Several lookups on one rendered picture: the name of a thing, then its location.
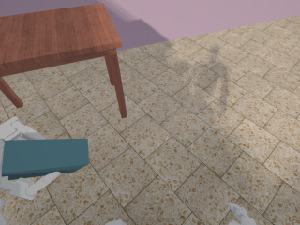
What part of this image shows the right robot hand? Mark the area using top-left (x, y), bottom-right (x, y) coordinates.
top-left (228, 202), bottom-right (257, 225)

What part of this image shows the sponge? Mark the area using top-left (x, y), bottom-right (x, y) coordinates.
top-left (1, 138), bottom-right (89, 180)

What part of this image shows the left robot hand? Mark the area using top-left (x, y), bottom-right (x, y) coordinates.
top-left (0, 116), bottom-right (60, 201)

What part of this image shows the table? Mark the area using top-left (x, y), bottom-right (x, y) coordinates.
top-left (0, 3), bottom-right (128, 119)

